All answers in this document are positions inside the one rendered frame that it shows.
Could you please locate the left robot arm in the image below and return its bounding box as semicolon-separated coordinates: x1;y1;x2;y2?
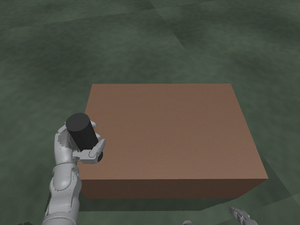
42;163;82;225

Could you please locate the left robot hand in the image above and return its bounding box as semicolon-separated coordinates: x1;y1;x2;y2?
54;120;106;166

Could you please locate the can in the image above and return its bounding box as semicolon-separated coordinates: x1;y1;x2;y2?
66;113;103;162

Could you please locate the right robot hand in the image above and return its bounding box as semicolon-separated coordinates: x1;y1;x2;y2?
229;207;258;225

